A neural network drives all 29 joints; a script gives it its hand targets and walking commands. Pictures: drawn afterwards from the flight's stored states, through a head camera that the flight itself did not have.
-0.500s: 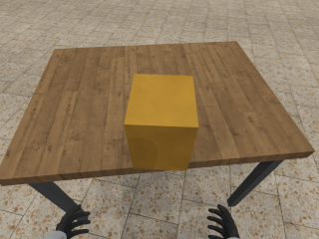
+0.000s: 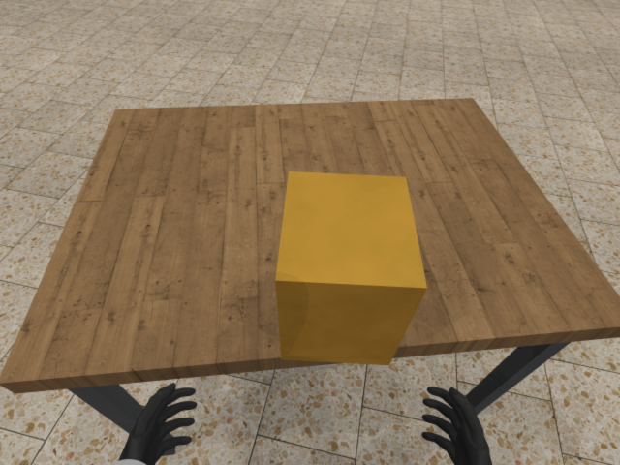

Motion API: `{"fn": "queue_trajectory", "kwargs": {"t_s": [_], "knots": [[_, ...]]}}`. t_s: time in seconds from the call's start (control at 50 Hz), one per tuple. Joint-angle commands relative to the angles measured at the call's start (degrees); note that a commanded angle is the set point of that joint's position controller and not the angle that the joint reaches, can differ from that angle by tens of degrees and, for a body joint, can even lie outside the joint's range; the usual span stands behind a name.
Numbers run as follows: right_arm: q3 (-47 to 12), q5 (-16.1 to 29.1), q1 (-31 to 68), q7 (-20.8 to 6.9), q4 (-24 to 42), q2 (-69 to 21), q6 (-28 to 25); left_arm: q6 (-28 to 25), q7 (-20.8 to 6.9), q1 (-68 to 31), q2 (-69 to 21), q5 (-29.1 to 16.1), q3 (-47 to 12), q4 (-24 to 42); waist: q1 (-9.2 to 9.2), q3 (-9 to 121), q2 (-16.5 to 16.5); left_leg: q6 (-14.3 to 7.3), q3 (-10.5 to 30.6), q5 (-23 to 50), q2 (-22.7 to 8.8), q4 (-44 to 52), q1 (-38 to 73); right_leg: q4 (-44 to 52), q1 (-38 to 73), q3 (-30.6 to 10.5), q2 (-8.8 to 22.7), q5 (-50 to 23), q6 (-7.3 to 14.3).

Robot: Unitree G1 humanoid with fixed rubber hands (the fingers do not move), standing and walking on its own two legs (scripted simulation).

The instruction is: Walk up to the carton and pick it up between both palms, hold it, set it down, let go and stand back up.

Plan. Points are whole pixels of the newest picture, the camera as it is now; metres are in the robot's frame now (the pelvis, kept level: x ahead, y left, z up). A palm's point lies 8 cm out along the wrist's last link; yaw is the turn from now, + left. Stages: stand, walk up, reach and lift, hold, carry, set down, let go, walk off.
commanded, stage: reach and lift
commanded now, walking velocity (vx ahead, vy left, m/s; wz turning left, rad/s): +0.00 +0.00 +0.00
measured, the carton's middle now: (341, 272) +0.37 -0.04 +0.03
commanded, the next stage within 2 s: none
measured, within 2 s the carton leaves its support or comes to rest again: neither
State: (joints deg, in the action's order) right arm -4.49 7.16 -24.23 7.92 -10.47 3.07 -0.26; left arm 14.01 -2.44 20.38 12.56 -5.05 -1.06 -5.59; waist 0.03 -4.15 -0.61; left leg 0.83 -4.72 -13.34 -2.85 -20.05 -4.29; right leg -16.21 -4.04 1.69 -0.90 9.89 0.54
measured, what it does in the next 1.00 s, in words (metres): stands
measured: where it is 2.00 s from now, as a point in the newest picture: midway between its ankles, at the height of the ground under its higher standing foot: outside the picture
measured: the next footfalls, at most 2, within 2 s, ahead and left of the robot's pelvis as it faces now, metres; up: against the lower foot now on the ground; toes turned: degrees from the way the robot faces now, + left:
none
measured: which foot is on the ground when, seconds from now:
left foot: down 0.00-1.00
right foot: down 0.00-1.00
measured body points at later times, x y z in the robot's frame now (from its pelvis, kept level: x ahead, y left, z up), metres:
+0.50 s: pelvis -0.02 +0.00 +0.00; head -0.04 +0.01 +0.45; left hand +0.15 +0.18 -0.01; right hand +0.14 -0.20 +0.00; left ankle -0.03 +0.12 -0.75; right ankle -0.01 -0.12 -0.75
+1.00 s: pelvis -0.02 +0.00 +0.00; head -0.03 +0.01 +0.45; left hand +0.21 +0.18 +0.04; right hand +0.19 -0.20 +0.04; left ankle -0.03 +0.12 -0.75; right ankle -0.01 -0.12 -0.75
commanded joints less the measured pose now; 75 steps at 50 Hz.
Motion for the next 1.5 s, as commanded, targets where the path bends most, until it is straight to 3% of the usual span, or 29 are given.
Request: {"fn": "queue_trajectory", "kwargs": {"t_s": [0.0, 0.22, 0.36, 0.46, 0.68, 0.78, 0.82, 0.98, 1.0, 1.06, 1.16, 1.3, 1.48], "knots": [[2.6, 0.1, -0.8, -1.7, 9.1, 4.2, -4.8, -3.4, 1.0, 1.6, 2.8, 0.9, 0.8, 9.0, -0.60, 4.8, 2.9, 3.5, 1.4, 29.0, 1.7, 0.4, 9.8, 4.0, -5.1, 1.1, -1.5, -14.6, 1.4], [4.7, 0.6, -4.3, -2.6, 13.3, 4.2, -4.7, -8.0, 3.5, 2.4, 1.7, 0.3, -2.5, 13.3, -0.45, 1.5, 5.0, 2.7, 0.8, 18.3, 1.5, 3.7, 7.3, 5.4, -3.9, -1.0, -0.5, -7.0, 2.3], [5.2, -0.3, -4.8, -2.1, 20.5, 3.5, -4.8, -10.5, 4.2, 2.9, 2.0, -1.8, -4.3, 16.1, -0.91, 0.4, 1.7, 1.4, 0.4, 12.8, 1.8, 4.5, 4.8, 5.1, -3.7, -1.5, -0.1, -4.7, 1.8], [5.5, -1.1, -4.5, -1.8, 22.4, 1.8, -3.9, -13.3, 5.0, 0.9, 3.1, -3.4, -4.8, 14.3, -1.77, -1.5, 0.3, 0.2, 0.1, 3.1, 1.7, 6.3, 0.6, 4.8, -4.7, -2.7, 0.9, 2.1, 1.3], [6.9, -0.5, 3.2, -1.4, 24.7, 2.5, -1.9, -14.7, 7.4, -6.6, 4.9, -6.6, -6.0, 16.6, -1.63, 1.1, 1.6, -0.3, 0.7, -2.3, 1.2, 5.8, -3.5, 2.1, -4.3, -3.8, 1.4, 5.7, 2.1], [7.7, 0.8, 6.6, -0.7, 23.7, 3.1, 1.7, -10.4, 7.1, -9.8, 5.0, -7.4, -5.2, 16.6, -0.89, 2.0, 0.9, -0.5, 0.9, -1.8, 1.2, 5.4, -2.9, 2.2, -4.8, -4.1, 1.5, 6.3, 1.7], [7.1, 1.8, 8.7, -0.3, 25.1, 3.4, 2.8, -8.5, 7.3, -11.3, 5.4, -7.4, -4.8, 19.6, -1.55, 3.5, 1.4, -0.4, 1.0, 1.0, 1.4, 4.8, -2.6, 1.7, -3.8, -4.4, 1.4, 3.2, 1.4], [7.6, 4.0, 11.8, 1.1, 28.5, 5.7, 5.7, -0.8, 6.1, -13.2, 3.5, -6.7, -2.6, 25.0, -0.76, 6.0, 1.5, 0.6, 1.7, 10.3, 1.5, 3.9, 1.9, 1.9, -3.3, -3.2, 0.2, -5.0, 0.9], [1.7, 1.5, 0.5, 0.5, 24.6, 2.4, 5.8, -0.9, 5.8, -3.0, 0.2, -3.9, -1.5, 22.2, -3.57, 3.7, 0.5, 0.5, 2.8, 14.1, 1.3, 4.5, 4.4, 2.3, -1.8, -3.6, 0.1, -6.4, 0.4], [4.0, 2.1, 6.0, 0.2, 29.2, 4.9, 4.9, -0.9, 4.5, -6.8, 2.2, -2.9, -0.7, 25.2, -1.98, 6.8, 1.5, 1.5, 3.4, 18.1, 2.2, 2.9, 6.9, 3.1, -1.6, -3.6, 0.0, -9.7, 0.3], [6.2, 1.4, 9.1, 0.6, 35.9, 5.5, 4.9, 0.7, 5.9, -12.3, 2.4, -5.1, -2.1, 32.8, 0.02, 6.0, 1.2, 1.3, 2.9, 14.0, 1.8, 3.8, 5.0, 1.6, -2.6, -3.3, -0.3, -11.8, -0.4], [5.4, 3.6, 11.9, 1.2, 33.7, 6.7, 8.8, 4.2, 5.6, -15.4, 1.8, -3.7, 0.1, 33.2, -0.14, 7.0, 2.3, 1.7, 3.0, 16.2, 1.9, 3.8, 6.4, 1.2, -0.2, -3.8, -0.1, -15.8, -0.8], [6.0, 7.1, 22.8, 3.6, 34.3, 10.6, 12.3, 13.4, 4.4, -23.3, 0.6, -3.1, 4.0, 35.0, 0.77, 9.9, 0.3, 2.0, 2.6, 21.3, 2.5, 2.8, 9.2, 0.8, 1.7, -3.0, -1.0, -21.9, -1.9]]}}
